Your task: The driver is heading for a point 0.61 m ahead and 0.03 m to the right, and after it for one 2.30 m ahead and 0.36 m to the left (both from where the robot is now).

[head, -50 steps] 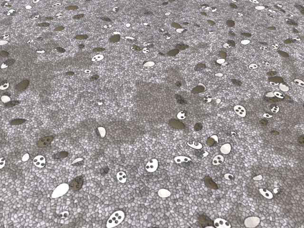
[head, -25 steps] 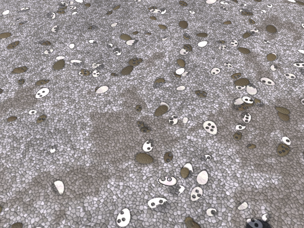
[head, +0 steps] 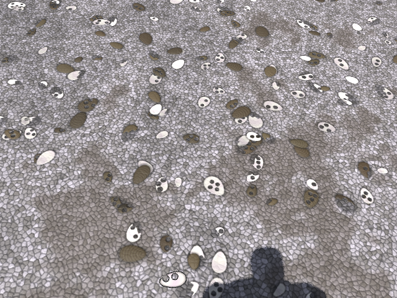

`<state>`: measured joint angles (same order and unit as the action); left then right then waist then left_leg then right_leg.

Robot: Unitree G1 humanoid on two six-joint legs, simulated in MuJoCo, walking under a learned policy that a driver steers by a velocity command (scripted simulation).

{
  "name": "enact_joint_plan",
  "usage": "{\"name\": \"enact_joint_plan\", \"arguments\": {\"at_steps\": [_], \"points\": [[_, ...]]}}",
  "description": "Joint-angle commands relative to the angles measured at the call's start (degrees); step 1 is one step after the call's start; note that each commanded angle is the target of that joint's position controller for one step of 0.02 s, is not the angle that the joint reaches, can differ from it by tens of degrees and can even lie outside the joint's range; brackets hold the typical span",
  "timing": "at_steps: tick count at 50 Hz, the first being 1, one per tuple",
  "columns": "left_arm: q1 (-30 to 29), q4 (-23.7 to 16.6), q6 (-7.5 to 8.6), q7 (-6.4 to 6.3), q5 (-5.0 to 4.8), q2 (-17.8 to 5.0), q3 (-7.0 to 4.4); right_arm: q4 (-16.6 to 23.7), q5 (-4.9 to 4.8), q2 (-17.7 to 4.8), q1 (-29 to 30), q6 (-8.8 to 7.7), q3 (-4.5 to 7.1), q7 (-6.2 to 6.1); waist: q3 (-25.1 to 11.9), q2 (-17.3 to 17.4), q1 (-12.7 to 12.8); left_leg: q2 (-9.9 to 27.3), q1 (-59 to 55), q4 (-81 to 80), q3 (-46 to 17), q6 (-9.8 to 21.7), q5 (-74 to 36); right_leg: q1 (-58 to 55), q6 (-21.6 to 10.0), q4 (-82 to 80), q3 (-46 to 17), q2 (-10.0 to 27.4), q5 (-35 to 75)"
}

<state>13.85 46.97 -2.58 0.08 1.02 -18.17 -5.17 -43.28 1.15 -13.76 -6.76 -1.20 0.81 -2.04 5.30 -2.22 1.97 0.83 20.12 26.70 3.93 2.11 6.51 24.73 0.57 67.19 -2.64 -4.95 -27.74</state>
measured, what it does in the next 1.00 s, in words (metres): walks ahead: right foot, then left foot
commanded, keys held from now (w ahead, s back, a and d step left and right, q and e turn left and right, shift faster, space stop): e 0.16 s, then w+e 0.08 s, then w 0.76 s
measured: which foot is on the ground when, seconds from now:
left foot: down 0.00-0.28, up 0.30-0.78, down 0.80-1.00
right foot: up 0.00-0.26, down 0.28-0.82, up 0.84-1.00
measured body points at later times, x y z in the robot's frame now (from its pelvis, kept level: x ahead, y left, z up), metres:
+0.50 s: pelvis +0.05 -0.05 +0.02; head +0.04 -0.07 +0.46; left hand +0.14 +0.21 -0.10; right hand +0.09 -0.33 -0.12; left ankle +0.16 +0.09 -0.67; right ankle -0.02 -0.10 -0.74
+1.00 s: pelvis +0.32 -0.05 +0.01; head +0.34 -0.04 +0.46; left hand +0.44 +0.19 -0.13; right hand +0.31 -0.32 -0.12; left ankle +0.34 +0.01 -0.74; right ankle +0.26 -0.18 -0.65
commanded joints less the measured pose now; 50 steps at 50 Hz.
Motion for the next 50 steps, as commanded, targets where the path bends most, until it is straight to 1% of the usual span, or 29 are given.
{"name": "enact_joint_plan", "arguments": {"at_steps": [1,4,7,10,12,13,14,15,16,17,18,19,20,22,24,29,34,37,38,39,40,41,42,43,44,45,46,47,50], "points": [[6.3,-2.2,-1.32,0.87,-0.25,-2.9,-0.65,2.4,0.51,-7.6,-2.6,-0.22,2.03,-0.17,-9.6,10.2,0.1,14.1,-7.8,-9.7,-9.2,10.2,-19.8,0.6,1.5,0.5,0.5,1.9,2.5],[2.9,-4.0,-2.03,1.35,0.22,-2.5,-0.15,2.4,0.53,-8.3,-3.0,0.12,2.47,-0.06,-9.3,10.5,-0.5,15.3,-7.5,-11.5,-7.7,10.6,-8.5,1.2,1.3,-5.6,1.5,3.9,4.3],[-0.5,-6.0,-2.36,2.30,0.03,-1.9,0.62,2.7,0.72,-9.6,-2.3,0.79,3.09,0.37,-8.5,11.8,-1.3,15.5,-5.2,-12.6,-5.4,9.7,1.8,-2.8,0.5,-14.8,3.3,5.4,4.9],[-1.6,-7.4,-1.96,2.99,0.00,-2.7,0.82,2.7,0.90,-12.2,-3.8,1.45,4.19,1.12,-9.7,12.4,-2.3,16.9,-4.2,-13.5,-5.0,8.2,15.3,-7.9,-1.4,-22.3,6.5,4.7,2.8],[0.3,-7.4,-1.51,3.82,-0.11,-3.4,0.68,3.1,0.68,-13.8,-3.4,2.14,4.88,1.35,-9.2,11.6,-1.0,17.4,0.1,-14.1,-4.5,5.9,26.2,-14.9,-3.9,-29.8,8.3,3.9,3.2],[3.7,-5.9,-1.11,3.95,-0.07,-2.9,0.75,3.1,0.51,-13.1,-3.1,2.61,4.84,1.47,-8.2,9.2,0.7,15.8,5.3,-11.3,-2.5,4.0,30.0,-21.8,-5.5,-35.5,8.6,2.7,4.4],[9.4,-3.3,-0.44,3.51,0.11,-3.0,0.55,3.2,0.58,-10.4,-2.3,3.03,4.37,1.72,-6.1,2.9,3.1,12.2,11.9,-2.3,1.8,1.3,33.1,-27.6,-7.2,-42.4,4.5,2.9,0.8],[12.4,-2.8,0.20,2.36,0.66,-6.0,0.25,3.9,0.59,-3.3,-3.2,3.15,2.53,2.71,-4.2,-14.2,3.7,5.0,21.3,20.0,8.9,-2.4,33.8,-28.8,-10.2,-55.5,-17.4,17.5,-17.1],[10.0,-5.4,0.54,1.22,1.06,-12.4,-0.99,7.3,1.09,-5.6,1.8,3.04,2.94,2.42,2.3,-14.2,4.3,-0.3,30.8,25.2,1.2,-3.3,25.8,-19.4,-16.1,-64.9,-37.0,26.9,-28.1],[7.2,-4.6,0.63,-0.07,1.16,-8.8,-0.14,7.8,0.56,-9.2,4.3,2.47,3.94,2.91,6.0,-6.9,2.4,3.7,28.4,26.6,-4.2,-3.1,16.5,-15.7,-15.0,-66.0,-30.9,24.4,-23.7],[3.8,-4.8,1.25,-0.48,0.58,-6.8,0.79,6.0,0.05,-9.0,0.3,1.82,4.07,3.75,4.9,-7.2,-1.1,3.5,25.3,25.1,-4.3,-3.3,11.2,-15.7,-13.1,-65.5,-25.4,21.1,-15.8],[2.3,-4.8,2.23,-0.25,0.30,-6.3,0.92,3.7,0.51,-9.0,-2.9,1.33,4.13,4.24,3.6,-6.4,-2.5,3.6,22.9,24.7,-3.9,-3.6,7.7,-17.7,-11.7,-64.5,-19.6,17.9,-6.4],[2.2,-4.7,3.31,-0.19,-0.06,-5.6,1.10,1.6,1.40,-9.3,-5.0,1.18,4.45,4.52,1.3,-4.7,-2.6,3.2,20.8,26.4,-2.7,-3.6,5.0,-19.7,-11.0,-63.4,-15.3,15.7,0.7],[5.0,-3.4,4.94,0.34,-0.57,-4.3,1.45,0.7,1.25,-8.2,-5.3,1.25,4.39,4.82,-1.5,-2.6,-2.1,3.3,20.5,27.7,-2.5,-3.4,2.5,-23.5,-10.9,-62.3,-12.0,15.0,9.0],[7.9,-1.9,5.60,0.54,-0.62,-4.5,1.27,1.0,0.90,-7.1,-3.3,1.41,4.14,4.85,-1.1,-2.5,-1.1,3.6,23.2,27.1,-2.5,-3.5,1.1,-26.2,-11.5,-62.2,-10.9,15.3,11.6],[12.7,0.9,6.11,0.06,-0.32,-4.1,1.31,2.4,1.15,-6.3,2.9,0.97,3.74,4.85,1.1,-2.6,1.6,3.8,26.8,21.1,-2.1,-4.1,-0.5,-30.1,-12.9,-61.9,-9.5,16.3,17.0],[15.4,3.9,6.64,-0.57,0.07,-4.5,1.41,5.0,0.89,-5.2,8.4,-0.04,2.78,5.18,3.1,-3.4,2.6,2.5,22.4,11.7,-0.1,-1.6,0.8,-31.1,-12.7,-58.7,-6.9,17.5,33.2],[13.5,4.9,6.87,-0.93,0.20,-5.5,1.33,5.0,0.51,-5.5,5.4,-0.56,2.75,4.67,2.1,-3.6,-0.1,0.1,12.9,7.1,1.5,1.9,3.8,-30.0,-11.0,-54.8,-5.2,17.9,47.7],[12.4,5.0,7.03,-0.92,0.27,-6.2,1.23,3.7,0.34,-6.1,0.8,-0.70,3.15,4.02,-0.5,-3.8,-2.3,-2.1,5.3,6.1,2.4,3.1,4.9,-29.1,-10.0,-49.8,-4.1,17.4,58.9],[11.4,5.3,6.96,-0.79,0.23,-6.7,1.13,1.1,0.27,-7.0,-7.3,-1.07,3.78,3.23,-5.2,-2.3,-6.2,-4.3,-5.0,3.3,3.2,4.3,4.1,-27.7,-8.9,-40.0,-2.0,15.5,66.1],[11.1,5.2,7.13,-0.72,-0.09,-6.1,1.42,-1.9,0.98,-9.3,-17.4,-1.71,4.66,2.38,-11.6,-0.1,-10.4,-1.0,-20.4,1.9,-0.5,6.0,3.9,-19.7,-7.8,-26.7,0.1,12.8,58.9],[15.1,3.2,7.38,-0.20,-1.84,-0.5,2.93,-2.7,2.43,-16.1,-24.7,-2.11,6.22,1.71,-20.2,11.4,-10.3,16.6,-36.7,-2.6,-25.4,10.9,19.3,-2.8,-5.2,-5.4,3.4,5.7,32.8],[15.6,3.6,7.53,-0.12,-1.05,-1.8,2.28,-3.6,0.83,-16.5,-23.6,-1.76,6.17,2.42,-22.5,16.8,-8.4,23.1,-36.7,-13.3,-47.8,14.2,18.9,6.2,-5.4,6.3,-1.6,-2.0,0.3],[11.5,3.0,7.31,-0.15,-0.06,-3.7,1.70,-2.8,-0.12,-13.6,-16.2,-1.59,5.51,2.68,-12.5,9.9,-5.5,21.1,-28.5,-13.0,-39.9,13.3,21.3,10.3,-6.4,10.0,-4.2,2.7,3.6],[8.4,2.7,7.54,0.35,0.09,-3.4,1.92,-1.9,-0.33,-9.3,-11.4,-1.80,4.43,2.92,-7.0,4.7,-4.4,19.0,-20.5,-14.1,-31.3,12.4,18.2,9.9,-6.7,7.4,-3.1,5.6,8.4],[7.3,2.6,7.45,0.68,0.02,-1.9,2.16,-2.2,-0.07,-6.9,-9.2,-2.17,3.60,2.97,-3.9,3.9,-2.7,15.6,-15.1,-16.0,-24.6,10.4,13.3,8.1,-6.8,3.2,-2.0,8.0,11.0],[7.3,2.7,6.73,0.96,0.78,-1.2,2.26,-3.1,-0.23,-5.2,-8.6,-2.58,2.95,2.90,-2.4,5.1,-1.2,12.5,-11.5,-17.3,-19.7,8.5,8.6,5.9,-6.3,0.3,-1.4,9.4,12.4],[9.3,3.6,5.98,1.34,1.13,-0.4,2.51,-3.7,-0.22,-5.1,-8.9,-3.08,2.80,2.82,-3.3,7.0,-0.5,12.0,-10.3,-17.9,-17.1,8.8,4.1,3.9,-5.6,-0.4,-0.6,9.6,13.1],[6.1,2.9,5.06,1.88,1.14,0.5,2.73,-6.0,-0.65,-6.0,-12.2,-4.34,3.02,2.99,-2.2,5.6,-0.2,10.9,-10.7,-20.0,-12.4,10.1,-4.2,7.8,-3.9,-3.3,1.5,10.7,15.8]]}}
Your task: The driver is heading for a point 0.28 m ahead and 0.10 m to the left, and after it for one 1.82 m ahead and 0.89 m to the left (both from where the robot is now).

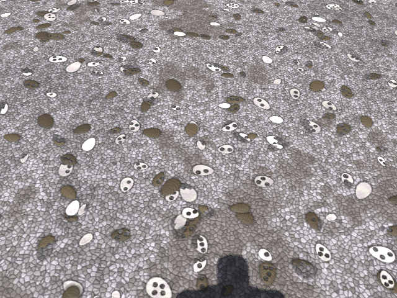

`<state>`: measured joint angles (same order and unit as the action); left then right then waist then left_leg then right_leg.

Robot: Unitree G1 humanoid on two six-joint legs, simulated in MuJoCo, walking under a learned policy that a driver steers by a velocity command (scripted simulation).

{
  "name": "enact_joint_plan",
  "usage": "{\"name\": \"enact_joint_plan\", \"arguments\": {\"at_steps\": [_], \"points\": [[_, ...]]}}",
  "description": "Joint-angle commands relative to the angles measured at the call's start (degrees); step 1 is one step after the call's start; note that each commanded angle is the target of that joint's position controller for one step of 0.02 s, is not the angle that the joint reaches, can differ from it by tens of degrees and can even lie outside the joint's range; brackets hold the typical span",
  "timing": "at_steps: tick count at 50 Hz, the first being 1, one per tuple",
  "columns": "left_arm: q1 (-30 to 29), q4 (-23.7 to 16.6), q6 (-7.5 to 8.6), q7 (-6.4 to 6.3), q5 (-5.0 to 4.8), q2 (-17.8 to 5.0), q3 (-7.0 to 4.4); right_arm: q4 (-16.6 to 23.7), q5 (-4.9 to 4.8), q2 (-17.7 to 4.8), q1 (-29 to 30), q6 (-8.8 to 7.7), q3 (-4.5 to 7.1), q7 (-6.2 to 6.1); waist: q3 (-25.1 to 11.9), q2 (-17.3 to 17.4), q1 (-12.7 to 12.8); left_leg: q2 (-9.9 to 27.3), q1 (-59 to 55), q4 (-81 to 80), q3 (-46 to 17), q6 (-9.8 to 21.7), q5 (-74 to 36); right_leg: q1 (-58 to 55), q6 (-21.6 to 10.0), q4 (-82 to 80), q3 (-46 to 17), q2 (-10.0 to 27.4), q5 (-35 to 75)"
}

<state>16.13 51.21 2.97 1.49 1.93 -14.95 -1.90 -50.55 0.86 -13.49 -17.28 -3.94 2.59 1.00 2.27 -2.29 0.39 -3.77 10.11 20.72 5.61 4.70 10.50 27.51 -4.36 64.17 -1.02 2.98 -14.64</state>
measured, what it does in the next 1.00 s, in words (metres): walks ahead, turning left: right foot, then left foot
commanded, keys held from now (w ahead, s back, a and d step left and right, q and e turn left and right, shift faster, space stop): w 0.10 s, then w+q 0.90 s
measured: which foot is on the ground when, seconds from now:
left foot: down 0.00-0.34, up 0.36-0.84, down 0.86-1.00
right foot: up 0.00-0.30, down 0.32-0.88, up 0.90-1.00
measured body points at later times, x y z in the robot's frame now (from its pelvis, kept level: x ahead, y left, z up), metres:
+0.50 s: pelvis +0.28 -0.03 +0.00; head +0.31 -0.04 +0.45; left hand +0.34 +0.24 -0.12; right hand +0.37 -0.30 -0.14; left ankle +0.22 +0.09 -0.66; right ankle +0.33 -0.11 -0.74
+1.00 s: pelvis +0.53 +0.09 -0.01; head +0.56 +0.11 +0.44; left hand +0.47 +0.35 -0.15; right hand +0.75 -0.11 -0.13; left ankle +0.54 +0.14 -0.74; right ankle +0.51 -0.09 -0.64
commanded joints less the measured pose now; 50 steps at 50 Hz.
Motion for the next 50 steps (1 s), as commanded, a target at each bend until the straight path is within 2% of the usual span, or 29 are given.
{"name": "enact_joint_plan", "arguments": {"at_steps": [1,6,10,13,14,15,16,17,18,19,20,21,22,23,25,27,32,37,38,40,42,43,44,45,46,47,48,49,50], "points": [[1.0,-2.2,-0.61,0.58,0.27,-2.8,-0.50,0.6,-0.40,-6.5,-2.7,-1.71,1.24,-0.08,1.9,5.3,1.0,15.2,-1.6,-14.8,-12.7,7.7,-9.8,7.7,1.6,-2.5,0.6,3.4,4.6],[-12.2,-6.5,-0.26,0.95,0.04,-1.0,0.50,-2.2,-0.84,-5.7,-7.2,-1.74,0.70,-0.15,3.4,5.2,-1.9,12.0,-3.9,-14.2,-7.6,6.4,-20.2,8.8,3.6,-20.3,4.2,2.5,14.7],[-18.1,-8.5,0.07,0.65,-0.26,-1.5,0.68,-3.8,-0.56,-7.1,-10.3,-1.36,0.83,-0.90,2.9,5.4,-3.4,13.7,-9.4,-11.2,-10.3,6.3,-26.4,6.2,3.4,-29.1,4.4,0.1,16.8],[-16.5,-8.7,0.79,0.13,-0.33,-3.3,0.10,-3.9,-0.01,-8.4,-8.9,-0.83,1.18,-1.58,1.8,5.9,-1.4,15.3,-13.7,-6.0,-12.5,5.5,-33.8,2.2,1.9,-32.7,3.1,-1.4,11.2],[-12.8,-7.6,1.16,-0.25,-0.34,-4.3,-0.36,-3.7,0.18,-9.0,-7.8,-0.74,1.36,-1.68,0.1,6.4,0.3,15.0,-13.7,-1.8,-12.6,4.8,-39.2,-3.0,1.1,-34.0,3.2,-2.8,8.0],[-5.6,-5.4,1.69,-0.81,-0.21,-5.5,-1.02,-3.6,0.20,-9.2,-7.0,-0.61,1.46,-1.52,-3.7,5.5,3.4,13.3,-12.5,6.5,-11.8,3.9,-41.4,-12.1,0.0,-37.2,3.9,-4.1,7.4],[3.6,-3.1,2.42,-1.63,0.77,-8.0,-1.96,-3.0,-0.20,-8.5,-6.5,-0.66,1.27,-1.32,-9.7,3.3,7.2,10.4,-5.2,18.8,-10.1,2.9,-32.8,-26.1,-1.9,-38.3,0.3,0.0,7.8],[10.3,-3.4,2.61,-2.58,2.46,-14.0,-3.38,-0.2,-1.81,-3.1,-9.6,-0.74,0.05,-0.98,-19.2,-5.8,7.1,4.5,9.8,38.0,-6.7,1.1,-7.8,-42.6,-5.7,-39.5,-19.6,17.2,0.4],[8.0,-3.5,1.47,-2.17,1.14,-14.6,-3.89,-0.2,-2.35,-3.3,-13.3,-0.21,0.44,-1.22,-23.9,-13.3,4.5,-1.0,21.7,49.8,-6.8,0.9,20.3,-46.3,-10.6,-47.1,-39.0,24.3,-3.0],[2.3,-4.8,0.95,-1.89,0.21,-9.4,-2.82,-1.0,-0.95,-7.5,-9.8,0.59,1.53,-1.57,-14.4,-4.0,2.8,3.6,25.4,52.9,-9.3,1.5,16.2,-38.5,-9.0,-48.0,-32.0,21.5,-7.8],[-1.6,-5.2,1.24,-1.75,-0.24,-5.3,-1.79,-0.6,-0.62,-6.5,-6.2,0.62,1.52,-1.06,-7.1,-0.3,2.2,5.7,25.4,51.0,-9.4,1.2,11.4,-30.2,-7.6,-50.0,-23.2,18.7,-5.8],[-3.1,-4.9,1.60,-1.75,-0.14,-3.7,-1.39,-0.5,-0.56,-4.8,-5.1,0.90,1.36,-0.65,-3.5,-0.4,0.9,7.4,23.5,48.3,-9.1,0.9,8.7,-24.5,-5.6,-52.2,-16.5,16.1,-1.1],[-3.0,-4.0,1.98,-2.00,-0.45,-2.7,-1.11,-0.3,0.46,-4.6,-4.3,1.67,1.56,-0.13,-1.3,-1.3,-0.2,8.5,21.9,46.3,-9.1,0.5,7.4,-20.5,-3.7,-53.7,-11.0,13.3,2.8],[-2.5,-3.5,2.49,-2.11,-0.55,-3.2,-1.21,-0.4,0.86,-3.6,-5.8,2.57,1.49,0.35,-1.6,-3.5,-1.3,8.8,20.3,46.1,-8.5,-0.2,6.7,-18.9,-3.7,-54.2,-8.2,13.4,5.4],[-1.0,-2.7,3.65,-1.93,-1.11,-3.3,-1.45,0.4,0.94,-3.0,-4.0,3.62,1.47,0.91,-1.1,-2.4,-1.8,9.3,21.8,45.9,-8.0,-0.9,4.5,-18.4,-4.3,-55.7,-4.2,13.1,9.9],[-0.2,-2.1,4.14,-1.97,-1.10,-4.1,-1.80,1.9,0.98,-3.2,0.2,4.06,1.58,1.39,0.1,-1.4,-1.8,10.0,25.9,44.0,-7.5,-1.7,0.5,-19.4,-4.5,-57.1,-0.3,12.7,11.7],[2.6,-0.5,3.96,-1.91,-0.84,-4.0,-1.90,5.6,0.85,-2.1,10.1,3.81,0.83,2.45,2.4,-1.3,-0.3,9.5,28.0,29.4,-4.5,-2.5,-9.7,-21.6,-3.9,-56.9,8.5,10.5,17.5],[6.9,1.4,3.18,-2.55,-0.79,-6.1,-2.48,9.1,1.36,-2.4,17.9,3.58,0.33,3.24,3.7,-1.4,2.0,7.9,25.7,18.1,0.4,0.2,-8.3,-29.0,-3.1,-54.5,12.8,12.8,24.8],[7.4,1.7,2.76,-2.72,-0.72,-6.4,-2.57,9.4,1.49,-2.7,18.3,3.56,0.44,3.24,3.6,-1.5,1.9,7.1,25.2,16.8,1.1,1.1,-6.0,-31.0,-2.8,-52.7,13.6,13.2,28.9],[7.2,1.9,1.93,-3.06,-0.54,-7.8,-2.90,9.3,1.62,-3.5,16.4,3.60,0.89,2.85,1.6,-2.8,0.5,3.8,20.5,15.4,3.4,3.3,0.2,-33.9,-2.0,-45.7,15.6,13.4,46.0],[6.8,1.8,0.63,-3.05,-0.49,-9.6,-3.39,6.8,1.56,-5.3,7.0,3.08,2.08,2.06,-4.2,-3.1,-3.5,-0.8,10.0,12.9,4.3,6.2,5.2,-34.1,-1.6,-29.7,16.6,13.1,55.6],[5.9,1.0,0.20,-2.86,-0.62,-9.7,-3.36,3.8,2.06,-7.4,-2.5,2.49,3.27,1.24,-9.4,-0.2,-8.0,-1.2,-3.1,8.1,1.7,8.2,3.2,-27.2,0.2,-15.5,17.6,12.0,47.1],[7.4,-1.9,0.42,-2.42,-1.26,-4.8,-2.17,3.1,2.68,-14.1,-7.5,2.40,5.21,0.34,-15.8,8.7,-8.2,13.7,-20.6,6.3,-19.3,13.2,10.9,-8.0,2.8,3.5,17.4,8.1,17.1],[4.6,-6.1,1.19,-1.39,-1.31,-4.1,-2.20,4.5,0.99,-18.5,-5.9,2.94,6.06,0.10,-19.5,15.6,-6.0,24.5,-29.1,-3.9,-49.8,20.6,7.7,10.9,5.7,18.7,7.8,-4.4,-18.0],[-3.2,-7.3,1.69,-1.21,-0.76,-6.7,-2.52,4.0,0.35,-16.7,-5.5,3.59,5.66,-0.35,-12.8,5.6,-7.6,22.5,-26.3,-5.4,-41.9,18.1,3.8,17.8,4.9,18.9,0.2,-0.5,-12.4],[-3.5,-7.5,2.50,-1.05,-1.45,-5.5,-2.02,3.7,-0.13,-13.7,-2.6,3.47,4.92,-0.77,-6.5,3.8,-5.4,21.2,-18.4,-5.3,-33.8,16.2,-2.4,16.9,4.4,14.3,0.1,2.0,-6.3],[-2.0,-6.3,2.68,-1.24,-1.30,-5.3,-2.04,3.8,-0.22,-10.9,0.3,3.07,4.17,-0.87,-3.1,0.8,-2.5,17.8,-11.4,-5.8,-28.3,13.4,-9.8,12.7,4.2,8.4,-0.1,3.9,-3.8],[-0.7,-6.0,1.83,-1.40,-0.14,-5.2,-2.12,4.1,-0.89,-9.4,2.0,2.65,3.65,-1.00,-1.9,0.5,-0.4,15.4,-6.5,-6.7,-24.4,12.2,-14.8,8.8,4.8,5.6,-0.3,4.5,-3.0],[0.9,-5.7,0.75,-1.36,0.71,-4.7,-1.95,4.4,-0.92,-8.6,2.8,2.03,3.29,-0.98,-2.7,2.2,0.8,14.0,-3.9,-6.7,-22.4,12.3,-19.6,5.5,5.5,3.8,-0.5,4.8,-3.1]]}}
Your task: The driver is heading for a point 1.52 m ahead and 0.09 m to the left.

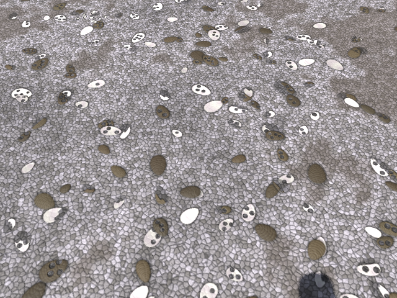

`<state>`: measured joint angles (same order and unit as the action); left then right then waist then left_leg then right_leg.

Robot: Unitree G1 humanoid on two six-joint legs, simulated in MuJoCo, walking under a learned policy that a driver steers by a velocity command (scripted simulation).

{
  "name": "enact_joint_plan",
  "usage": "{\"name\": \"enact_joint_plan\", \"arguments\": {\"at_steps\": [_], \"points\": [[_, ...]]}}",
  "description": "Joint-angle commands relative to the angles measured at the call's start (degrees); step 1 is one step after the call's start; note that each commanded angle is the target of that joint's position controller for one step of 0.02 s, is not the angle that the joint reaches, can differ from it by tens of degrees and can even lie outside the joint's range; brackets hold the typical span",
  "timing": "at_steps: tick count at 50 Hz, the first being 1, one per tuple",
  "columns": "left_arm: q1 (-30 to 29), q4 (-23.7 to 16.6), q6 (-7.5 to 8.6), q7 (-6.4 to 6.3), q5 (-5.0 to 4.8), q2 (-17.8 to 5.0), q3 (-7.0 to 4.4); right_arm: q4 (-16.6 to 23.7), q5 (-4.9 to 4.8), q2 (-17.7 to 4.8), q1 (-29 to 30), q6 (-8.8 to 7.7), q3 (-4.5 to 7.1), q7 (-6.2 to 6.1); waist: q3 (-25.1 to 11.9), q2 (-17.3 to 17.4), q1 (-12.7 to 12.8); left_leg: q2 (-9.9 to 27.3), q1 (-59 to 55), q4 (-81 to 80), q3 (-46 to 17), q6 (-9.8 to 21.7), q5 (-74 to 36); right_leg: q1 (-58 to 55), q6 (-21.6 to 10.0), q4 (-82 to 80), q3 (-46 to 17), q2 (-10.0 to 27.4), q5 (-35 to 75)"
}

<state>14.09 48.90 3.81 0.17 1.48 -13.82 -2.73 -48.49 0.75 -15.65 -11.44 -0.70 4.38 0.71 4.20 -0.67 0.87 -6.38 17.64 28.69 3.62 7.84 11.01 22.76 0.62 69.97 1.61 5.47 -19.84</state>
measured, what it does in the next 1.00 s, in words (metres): walks ahead, turning left: right foot, then left foot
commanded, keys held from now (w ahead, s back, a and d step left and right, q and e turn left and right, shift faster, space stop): w+q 0.28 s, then w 0.72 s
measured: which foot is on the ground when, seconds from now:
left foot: down 0.00-0.42, up 0.44-0.90, down 0.92-1.00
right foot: up 0.00-0.38, down 0.40-0.92, up 0.94-1.00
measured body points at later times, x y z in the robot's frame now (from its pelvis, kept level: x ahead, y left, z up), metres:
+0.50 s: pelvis +0.29 -0.03 +0.00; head +0.32 -0.03 +0.45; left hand +0.40 +0.26 -0.10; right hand +0.36 -0.30 -0.14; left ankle +0.11 +0.04 -0.64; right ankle +0.38 -0.10 -0.73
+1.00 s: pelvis +0.53 +0.08 +0.00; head +0.55 +0.10 +0.45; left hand +0.44 +0.32 -0.15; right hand +0.76 -0.11 -0.10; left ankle +0.57 +0.16 -0.73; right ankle +0.43 -0.08 -0.66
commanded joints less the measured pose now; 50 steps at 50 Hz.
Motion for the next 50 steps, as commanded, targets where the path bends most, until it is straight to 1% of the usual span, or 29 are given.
{"name": "enact_joint_plan", "arguments": {"at_steps": [1,3,6,10,14,16,17,18,19,20,21,22,23,24,25,26,27,28,31,36,40,43,44,45,46,47,48,49,50], "points": [[3.1,-3.6,-1.00,0.19,1.43,-5.6,-1.12,2.2,-0.96,-6.3,-3.4,-1.88,1.37,-0.59,-5.1,0.9,0.8,15.6,-10.5,-14.9,-19.4,9.3,-21.9,9.5,1.2,-3.4,-2.9,2.1,1.7],[1.1,-4.4,-2.03,0.64,1.40,-4.9,-1.00,1.7,-0.94,-7.5,-5.2,-2.66,1.59,-0.47,-4.7,1.1,0.7,13.4,-9.4,-15.9,-17.6,8.6,-21.4,10.7,2.2,-7.5,-1.8,1.7,4.4],[-6.4,-7.2,-2.43,0.86,1.22,-5.0,-0.84,1.1,-0.82,-8.3,-9.5,-2.70,1.73,-0.39,-2.6,2.5,-1.8,12.7,-10.5,-17.2,-18.8,7.3,-18.9,15.6,3.0,-14.8,-1.4,1.3,10.8],[-14.1,-10.0,-2.11,1.19,0.86,-5.0,-0.39,0.6,-0.72,-8.3,-13.7,-2.52,1.69,-0.60,-1.8,3.9,-4.8,12.3,-15.1,-16.0,-20.4,5.9,-19.4,18.2,2.8,-24.5,-1.9,-0.5,17.4],[-20.2,-12.7,-1.26,1.54,0.35,-5.1,0.27,0.2,-0.10,-8.8,-16.7,-2.34,1.68,-1.18,-1.3,4.5,-6.7,13.1,-19.2,-12.6,-22.6,5.4,-25.1,17.0,1.6,-32.1,-1.7,-3.2,18.3],[-19.1,-13.0,-0.74,1.55,0.21,-5.7,0.32,0.3,0.09,-9.1,-16.1,-2.46,1.65,-1.68,-1.3,5.2,-5.7,14.2,-20.0,-11.3,-23.1,4.0,-27.7,12.4,0.1,-36.3,-1.8,-3.9,17.8],[-16.3,-12.3,-0.49,1.41,0.20,-6.2,0.16,0.5,0.10,-9.3,-14.8,-2.61,1.60,-1.84,-1.6,5.5,-4.1,14.4,-18.7,-10.3,-22.8,2.8,-30.1,7.1,-1.0,-38.5,-1.6,-4.5,16.7],[-11.9,-10.9,-0.23,1.05,0.22,-7.2,-0.30,0.6,0.14,-9.7,-13.5,-2.87,1.60,-1.82,-3.1,5.7,-2.2,14.0,-17.6,-7.1,-22.1,1.6,-37.1,0.2,-2.3,-39.5,-0.9,-6.0,14.4],[-5.0,-8.6,0.20,0.46,0.25,-8.4,-0.96,0.3,0.16,-10.0,-13.0,-3.12,1.55,-1.57,-6.5,4.5,0.9,12.2,-17.3,0.6,-20.5,0.6,-42.8,-8.2,-3.5,-41.6,0.1,-7.6,13.2],[3.0,-6.8,0.90,-0.24,0.70,-10.0,-1.60,0.2,-0.04,-9.3,-12.8,-3.46,1.28,-1.17,-11.2,2.3,4.8,9.1,-12.7,12.0,-18.0,-0.5,-38.0,-19.6,-5.3,-43.5,-2.3,-4.4,13.5],[10.6,-6.7,1.13,-1.13,2.01,-14.6,-2.52,2.0,-0.97,-4.4,-15.5,-3.80,-0.01,-0.85,-19.6,-5.2,5.9,4.7,-2.2,29.5,-14.2,-2.1,-17.6,-33.2,-9.0,-44.7,-20.3,9.9,2.8],[10.1,-5.0,0.25,-0.63,1.16,-17.4,-3.56,1.7,-1.73,-3.8,-22.0,-3.58,0.02,-0.81,-23.4,-19.0,1.7,-3.3,10.2,42.4,-10.4,-3.4,18.1,-38.3,-15.7,-53.6,-46.3,19.3,2.8],[4.1,-6.5,-0.30,-0.02,0.09,-12.0,-2.61,0.4,0.29,-6.8,-19.2,-2.94,0.18,-1.26,-13.8,-6.8,0.1,1.4,15.4,46.5,-12.5,-3.0,14.8,-30.5,-15.3,-54.6,-43.2,17.5,-3.5],[0.4,-7.0,-0.17,0.24,-0.33,-7.9,-1.66,0.9,0.75,-6.5,-13.7,-2.87,0.03,-0.73,-7.4,-0.6,0.3,3.4,15.3,44.8,-12.1,-3.2,10.5,-23.0,-14.5,-55.2,-33.7,14.6,-1.9],[-1.0,-6.4,0.02,0.30,0.14,-6.0,-1.08,1.7,0.67,-5.4,-11.2,-2.83,-0.24,-0.35,-4.2,0.5,-0.6,5.2,14.5,41.3,-11.5,-3.2,8.4,-18.3,-12.8,-56.6,-26.9,11.5,3.4],[-0.4,-5.2,0.42,0.14,0.04,-5.6,-0.77,2.5,1.20,-5.1,-9.4,-2.46,-0.29,0.10,-2.9,-1.4,-1.2,6.4,13.6,38.4,-11.1,-3.4,7.7,-15.7,-11.4,-57.6,-21.6,8.9,8.5],[0.4,-4.2,0.89,0.16,-0.02,-6.1,-0.83,2.1,1.50,-4.5,-10.7,-1.92,-0.53,0.46,-3.4,-4.3,-1.9,6.6,11.7,37.2,-10.5,-3.9,7.5,-14.3,-11.4,-57.9,-19.0,8.1,13.1],[2.0,-3.3,1.51,0.40,-0.25,-6.0,-0.80,1.9,1.66,-4.2,-10.8,-1.60,-0.65,0.61,-3.9,-4.4,-2.0,6.5,11.5,36.4,-10.2,-4.3,7.4,-14.7,-11.7,-57.9,-17.2,7.6,18.5],[4.1,-1.4,2.45,0.66,-0.92,-7.0,-1.05,3.2,1.84,-3.5,-6.3,-1.19,-1.11,1.20,-3.1,-4.3,-2.0,8.2,15.7,31.6,-7.9,-5.4,4.2,-15.4,-12.8,-60.8,-13.2,7.2,20.2],[7.8,1.1,1.98,0.84,-1.11,-7.0,-1.01,6.9,1.37,-1.0,6.6,-1.65,-2.95,2.00,-0.9,-4.1,0.8,10.5,15.5,14.4,-2.4,-7.3,-5.8,-15.2,-11.6,-63.1,-6.4,4.2,22.8],[11.4,3.1,1.66,0.73,-0.94,-8.4,-1.29,8.2,0.97,-1.8,11.4,-1.95,-3.19,1.69,-0.9,-4.2,2.2,9.0,11.7,6.5,-0.3,-6.3,-7.1,-18.8,-10.6,-60.6,-5.6,5.8,28.2],[11.3,4.0,1.06,0.30,-0.65,-9.3,-1.47,8.2,1.17,-2.9,10.6,-2.30,-2.73,1.13,-1.1,-4.4,0.8,7.6,7.9,2.8,0.0,-4.1,-2.4,-22.4,-9.7,-56.1,-5.9,7.7,35.1],[10.8,4.2,0.83,0.17,-0.73,-9.5,-1.49,6.9,1.44,-3.4,6.8,-2.59,-2.35,0.83,-2.8,-3.9,-1.1,6.1,2.6,0.3,0.6,-3.1,-1.4,-22.7,-9.0,-51.1,-4.9,7.2,41.4],[10.9,4.5,0.56,0.13,-0.90,-8.9,-1.23,4.1,1.97,-4.5,-0.8,-3.17,-1.65,0.37,-6.7,-1.7,-4.3,5.0,-7.4,-3.3,0.8,-1.7,-2.3,-20.8,-7.9,-41.6,-2.5,4.8,44.6],[10.0,3.1,0.63,0.11,-1.10,-7.2,-0.56,1.7,3.03,-8.0,-10.9,-3.71,-0.48,-0.33,-13.3,2.2,-8.4,12.9,-21.3,-4.3,-7.9,1.2,1.8,-12.2,-6.4,-27.7,-0.2,2.1,34.3],[14.7,0.7,0.71,0.44,-2.54,-1.0,0.93,1.1,3.53,-14.3,-15.7,-3.44,1.19,-0.89,-19.7,15.5,-7.3,29.4,-36.4,-9.4,-33.5,7.8,8.7,7.8,-3.6,-7.1,4.2,-7.0,1.9],[12.6,1.7,0.24,-0.18,-0.81,-7.6,-0.85,0.8,0.85,-12.3,-14.1,-2.69,1.08,-0.70,-18.1,10.5,-7.2,30.2,-32.5,-13.3,-40.6,9.1,8.5,13.7,-4.4,-0.2,-2.3,-7.4,-9.4],[8.9,0.9,0.23,0.02,-0.60,-7.8,-1.21,1.3,0.27,-9.1,-8.9,-2.61,0.20,-0.52,-10.2,6.9,-4.8,27.3,-26.1,-13.4,-31.6,7.8,6.8,15.7,-5.1,0.7,-4.2,-4.2,-5.2],[6.8,0.6,0.48,0.43,-0.79,-6.4,-0.81,1.5,0.36,-5.9,-5.7,-3.03,-0.59,-0.25,-6.4,4.7,-3.6,24.5,-19.7,-15.3,-25.5,6.5,1.9,14.3,-5.0,-2.1,-4.3,-2.3,-1.3]]}}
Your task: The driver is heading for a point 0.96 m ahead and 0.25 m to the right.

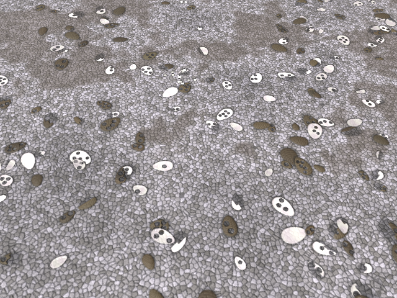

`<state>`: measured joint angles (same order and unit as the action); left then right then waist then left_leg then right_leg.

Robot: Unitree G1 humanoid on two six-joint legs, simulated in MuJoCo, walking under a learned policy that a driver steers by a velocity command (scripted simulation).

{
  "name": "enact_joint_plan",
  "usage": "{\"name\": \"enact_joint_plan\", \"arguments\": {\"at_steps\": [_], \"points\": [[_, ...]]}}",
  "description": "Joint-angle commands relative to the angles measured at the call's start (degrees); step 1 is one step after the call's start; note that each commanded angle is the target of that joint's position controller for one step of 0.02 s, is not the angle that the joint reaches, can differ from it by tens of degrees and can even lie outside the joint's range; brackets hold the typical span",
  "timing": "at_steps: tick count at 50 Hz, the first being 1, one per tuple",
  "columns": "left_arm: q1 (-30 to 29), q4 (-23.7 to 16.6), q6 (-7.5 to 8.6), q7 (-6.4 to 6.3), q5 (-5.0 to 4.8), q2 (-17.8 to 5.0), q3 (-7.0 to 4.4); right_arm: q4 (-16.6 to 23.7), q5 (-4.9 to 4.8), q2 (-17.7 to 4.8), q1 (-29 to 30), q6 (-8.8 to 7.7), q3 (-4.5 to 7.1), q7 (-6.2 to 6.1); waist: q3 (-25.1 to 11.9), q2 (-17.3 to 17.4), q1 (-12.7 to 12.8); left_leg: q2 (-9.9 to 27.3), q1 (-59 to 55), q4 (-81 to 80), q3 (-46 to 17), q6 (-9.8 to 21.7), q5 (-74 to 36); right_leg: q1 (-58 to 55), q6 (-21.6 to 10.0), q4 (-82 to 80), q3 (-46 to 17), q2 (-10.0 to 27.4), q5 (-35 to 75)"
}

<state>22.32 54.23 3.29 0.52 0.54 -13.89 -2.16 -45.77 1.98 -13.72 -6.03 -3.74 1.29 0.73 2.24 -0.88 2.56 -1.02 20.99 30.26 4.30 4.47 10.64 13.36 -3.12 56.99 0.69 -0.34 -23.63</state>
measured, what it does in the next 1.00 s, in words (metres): walks ahead: right foot, then left foot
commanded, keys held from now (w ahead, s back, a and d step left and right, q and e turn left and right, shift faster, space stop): w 0.60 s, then no key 0.28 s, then e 0.12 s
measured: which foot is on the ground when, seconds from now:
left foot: down 0.00-0.48, up 0.50-0.92, down 0.94-1.00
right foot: up 0.00-0.44, down 0.46-0.96, up 0.98-1.00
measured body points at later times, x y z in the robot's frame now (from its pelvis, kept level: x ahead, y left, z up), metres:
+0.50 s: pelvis +0.26 -0.03 -0.01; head +0.30 -0.04 +0.44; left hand +0.46 +0.20 -0.11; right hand +0.20 -0.28 -0.16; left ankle +0.08 +0.07 -0.70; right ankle +0.37 -0.11 -0.73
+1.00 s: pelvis +0.46 -0.02 +0.00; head +0.49 -0.01 +0.45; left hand +0.46 +0.21 -0.16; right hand +0.57 -0.26 -0.13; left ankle +0.55 +0.06 -0.73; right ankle +0.37 -0.11 -0.71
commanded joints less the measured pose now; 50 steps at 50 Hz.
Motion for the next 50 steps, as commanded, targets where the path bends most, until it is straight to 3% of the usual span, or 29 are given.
{"name": "enact_joint_plan", "arguments": {"at_steps": [1,2,3,6,11,17,20,21,22,23,24,25,26,27,28,29,30,31,35,39,44,45,46,47,48,49,50], "points": [[-2.0,-4.4,0.65,0.23,0.38,-5.5,-1.40,-1.5,-0.72,-6.1,-9.9,-0.49,1.96,-0.23,-2.1,4.6,-3.7,16.1,-19.1,-17.9,-21.1,7.5,-3.7,21.5,-1.1,7.9,-3.1,4.9,4.4],[-0.7,-3.9,-0.15,0.60,1.13,-4.7,-1.19,-2.1,-1.13,-5.2,-9.0,-0.73,1.70,-0.47,-1.9,5.6,-2.0,14.1,-16.1,-19.8,-17.9,6.2,-3.9,18.9,-0.4,5.9,-2.6,5.6,5.9],[0.1,-3.5,-0.78,0.98,1.47,-4.0,-1.04,-2.5,-1.08,-5.6,-9.4,-1.16,1.78,-0.55,-2.3,6.8,-1.5,14.0,-14.2,-20.7,-16.8,6.9,-6.4,16.9,0.3,5.4,-2.1,5.5,6.6],[-4.2,-4.5,-1.61,1.58,1.64,-3.8,-1.16,-4.7,-1.63,-6.4,-12.3,-2.09,2.14,-0.51,-0.5,4.4,-1.2,12.8,-14.4,-23.3,-13.3,7.7,-9.9,20.2,1.8,2.5,-1.0,6.3,10.7],[-15.3,-8.0,-1.61,1.76,1.30,-2.9,-0.59,-7.7,-1.64,-6.1,-17.0,-1.87,1.99,-0.46,2.3,3.7,-3.3,11.3,-17.0,-24.7,-9.3,7.4,-13.8,25.1,3.3,-9.3,0.9,6.9,19.6],[-24.5,-11.1,-1.12,1.46,0.97,-2.9,0.08,-11.0,-1.00,-6.7,-22.3,-1.60,1.97,-0.97,3.7,4.3,-5.8,12.8,-24.0,-22.3,-7.4,6.7,-22.0,23.2,1.1,-21.0,3.0,4.4,21.9],[-23.4,-11.4,-0.52,1.11,0.98,-3.8,-0.25,-12.0,-0.68,-7.6,-21.5,-1.33,2.18,-1.49,3.2,4.6,-4.1,14.1,-27.5,-17.5,-6.7,5.7,-32.8,18.7,-1.5,-24.5,3.9,2.5,16.6],[-20.0,-10.4,-0.25,0.76,1.01,-4.3,-0.62,-12.1,-0.61,-8.1,-20.5,-1.27,2.30,-1.60,1.4,5.0,-2.4,13.8,-27.5,-13.1,-5.9,4.9,-41.1,13.5,-2.5,-25.6,4.6,0.7,14.5],[-13.0,-8.1,0.18,0.29,1.19,-5.1,-1.20,-12.3,-0.68,-8.5,-19.7,-1.05,2.39,-1.57,-2.2,4.4,0.7,12.5,-26.8,-4.8,-4.6,4.1,-46.7,5.0,-3.8,-28.3,5.6,-1.3,14.4],[-2.7,-4.6,0.79,-0.33,1.93,-7.0,-2.12,-12.0,-0.96,-7.8,-19.2,-0.96,2.11,-1.53,-7.9,2.7,4.7,10.0,-20.5,7.2,-2.5,2.9,-41.6,-9.0,-5.6,-30.1,3.8,0.1,16.2],[6.2,-3.2,1.13,-1.04,3.42,-12.8,-3.61,-9.7,-2.25,-3.9,-21.1,-1.10,0.99,-1.23,-15.9,-5.2,6.1,5.2,-4.4,26.7,0.3,1.0,-18.9,-26.1,-9.9,-31.3,-15.0,15.4,10.3],[6.4,-2.6,0.30,-0.55,1.84,-15.2,-4.43,-10.2,-2.85,-3.0,-25.3,-1.18,1.32,-0.90,-21.4,-14.8,3.7,-4.9,9.7,43.0,-2.7,-0.1,19.2,-33.0,-16.1,-40.3,-39.9,25.4,9.5],[-0.4,-3.7,-0.15,-0.23,0.20,-12.3,-3.89,-9.9,-1.35,-7.1,-20.6,-0.86,2.42,-1.12,-12.9,-5.4,1.7,-0.3,14.7,46.1,-8.3,0.8,15.9,-25.8,-14.5,-41.2,-33.9,22.6,6.2],[-5.6,-4.5,0.06,-0.08,-0.02,-8.3,-2.82,-8.7,-1.18,-6.1,-16.3,-1.15,2.31,-0.76,-5.7,-2.0,0.4,2.1,15.3,44.0,-8.0,1.0,11.1,-17.3,-13.2,-42.8,-26.0,20.5,7.3],[-7.7,-4.3,0.43,0.03,0.32,-5.3,-2.01,-8.6,-1.34,-4.6,-15.0,-1.17,2.09,-0.56,-1.8,-0.3,-1.4,4.3,13.1,39.8,-7.5,0.9,8.0,-10.7,-11.0,-45.2,-20.2,17.7,11.1],[-8.2,-3.5,0.85,-0.10,0.19,-3.8,-1.48,-8.5,-0.54,-3.8,-14.7,-0.48,2.10,-0.32,0.0,-0.9,-3.0,5.6,10.4,36.5,-7.5,0.5,6.4,-6.5,-8.9,-46.7,-15.6,14.8,14.2],[-7.8,-2.7,1.25,-0.23,0.26,-3.7,-1.37,-9.2,0.08,-2.7,-16.5,0.32,1.83,0.02,-0.3,-3.1,-4.0,5.9,7.6,35.1,-6.9,-0.2,5.9,-4.1,-8.7,-47.4,-13.3,14.2,17.2],[-6.5,-2.0,1.83,-0.25,0.30,-3.5,-1.26,-9.5,0.26,-2.3,-16.6,0.84,1.79,0.14,0.0,-2.2,-4.3,5.5,6.8,34.6,-6.2,-0.9,5.8,-3.7,-9.2,-47.2,-11.5,14.0,26.5],[-3.0,0.7,2.75,-0.30,0.20,-4.5,-1.01,-8.4,-0.02,-1.2,-12.1,1.66,1.59,-0.01,0.4,-2.0,-5.1,5.0,8.1,25.8,-3.3,-3.3,1.3,-4.0,-8.8,-44.7,-2.1,11.7,54.4],[-1.5,2.1,1.91,-0.60,0.13,-4.2,-0.31,-7.1,-0.85,0.0,-5.4,1.65,0.54,-0.36,-1.0,-4.5,-3.0,3.0,3.7,12.2,-0.4,-3.4,-6.1,-5.2,-6.8,-42.7,1.9,9.1,58.4],[-0.1,4.2,0.69,-1.60,0.37,-3.8,0.04,-8.2,-0.74,-1.4,-4.8,1.17,0.63,-1.71,-1.2,-5.0,-2.2,1.6,-0.2,3.5,-1.2,-1.5,-4.2,-10.6,-6.4,-36.9,-0.9,11.6,55.9],[-0.3,4.6,0.43,-1.81,0.20,-3.6,0.12,-9.0,-0.62,-1.7,-6.4,0.79,0.82,-2.00,-0.9,-4.3,-2.8,1.3,-2.8,-0.4,-1.5,-0.9,-4.8,-10.7,-5.8,-34.2,-2.3,11.4,54.4],[-0.8,4.8,0.26,-1.92,-0.14,-3.6,0.12,-10.2,-0.36,-2.1,-9.8,0.04,1.04,-2.32,-1.4,-2.1,-4.7,1.7,-8.1,-7.6,-2.3,-0.4,-12.0,-9.8,-4.3,-29.7,-2.7,9.9,50.6],[0.6,4.2,0.48,-1.99,-0.31,-3.2,0.28,-11.2,0.11,-5.9,-13.9,-0.94,1.88,-2.74,-5.2,2.2,-4.9,8.2,-17.5,-6.9,-7.4,0.5,-34.2,-5.7,-2.2,-23.5,-2.3,7.3,40.4],[6.6,3.8,0.11,-2.22,-1.60,0.5,1.01,-10.8,-0.20,-9.7,-16.0,-0.67,2.88,-2.91,-12.3,10.9,-2.9,20.8,-28.7,-2.6,-17.3,8.2,-57.6,2.6,-0.6,-12.0,0.9,1.4,10.2],[4.7,4.1,-1.45,-2.74,-1.67,-1.4,0.24,-9.9,-1.86,-7.6,-15.4,0.26,2.55,-2.68,-16.1,12.0,-5.4,25.5,-27.3,-4.7,-22.5,13.8,-56.3,5.9,-0.2,-2.4,0.7,-3.1,-14.0],[1.4,3.4,-2.36,-2.70,-0.38,-4.1,-0.97,-9.0,-2.12,-7.5,-13.2,0.84,2.62,-2.68,-12.3,8.2,-4.6,24.2,-22.7,-7.4,-20.0,14.4,-46.1,9.2,0.1,5.0,-1.1,-2.5,-15.8]]}}
Velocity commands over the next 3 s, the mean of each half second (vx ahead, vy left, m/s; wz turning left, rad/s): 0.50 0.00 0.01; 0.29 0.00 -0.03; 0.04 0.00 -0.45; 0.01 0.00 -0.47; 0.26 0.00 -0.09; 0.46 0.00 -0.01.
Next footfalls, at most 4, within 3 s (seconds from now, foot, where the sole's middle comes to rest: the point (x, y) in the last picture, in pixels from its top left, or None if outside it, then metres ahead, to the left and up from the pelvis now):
0.46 right None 0.40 -0.11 -0.77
0.94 left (190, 262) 0.59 0.06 -0.77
1.36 right None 0.46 -0.13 -0.77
1.90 left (193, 279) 0.53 0.05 -0.77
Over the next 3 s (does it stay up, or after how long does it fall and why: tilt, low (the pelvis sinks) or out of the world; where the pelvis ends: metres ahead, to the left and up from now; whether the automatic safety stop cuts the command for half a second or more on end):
stays up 0.77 -0.17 0.01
